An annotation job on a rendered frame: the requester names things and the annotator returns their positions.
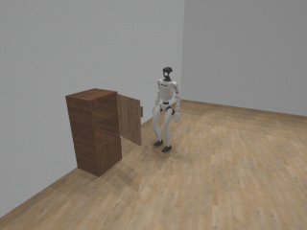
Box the cupboard door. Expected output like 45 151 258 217
116 94 142 147

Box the right robot upper arm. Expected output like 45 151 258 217
157 79 163 95

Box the left robot hand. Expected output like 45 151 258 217
175 111 180 122

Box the left robot upper arm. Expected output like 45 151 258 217
171 81 179 99

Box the robot head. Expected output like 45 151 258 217
163 67 173 81

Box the robot right forearm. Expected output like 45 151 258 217
154 92 161 105

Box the robot left forearm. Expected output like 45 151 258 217
176 94 180 112

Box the robot right thigh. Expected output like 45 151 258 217
153 105 162 130

